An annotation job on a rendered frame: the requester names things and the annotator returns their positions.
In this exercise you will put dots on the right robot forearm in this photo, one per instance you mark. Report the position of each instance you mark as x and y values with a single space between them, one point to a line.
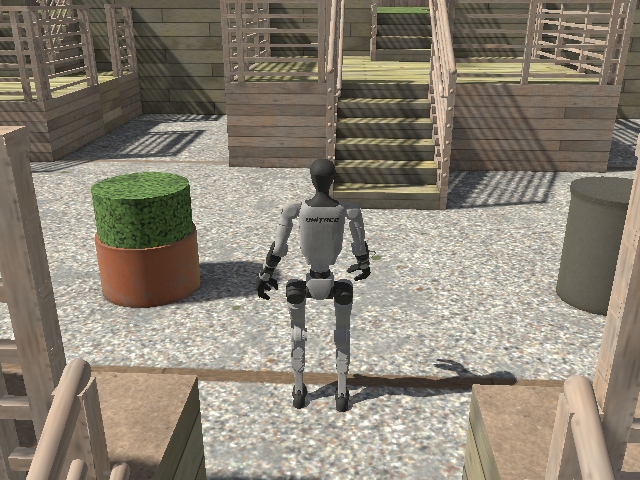
363 260

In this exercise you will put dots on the robot left hand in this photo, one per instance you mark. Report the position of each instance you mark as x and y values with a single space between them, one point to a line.
261 285

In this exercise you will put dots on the right robot foot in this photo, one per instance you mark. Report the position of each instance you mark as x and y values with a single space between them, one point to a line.
342 403

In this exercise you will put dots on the left robot forearm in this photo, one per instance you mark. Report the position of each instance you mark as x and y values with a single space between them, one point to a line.
269 265

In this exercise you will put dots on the robot right upper arm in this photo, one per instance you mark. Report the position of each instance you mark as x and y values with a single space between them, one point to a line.
353 213

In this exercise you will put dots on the robot right hand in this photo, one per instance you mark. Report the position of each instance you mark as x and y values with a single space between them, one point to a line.
364 275

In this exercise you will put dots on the robot head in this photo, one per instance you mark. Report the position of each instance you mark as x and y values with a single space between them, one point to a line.
322 174

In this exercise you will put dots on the robot left upper arm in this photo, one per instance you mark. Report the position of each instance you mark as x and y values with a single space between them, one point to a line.
290 211

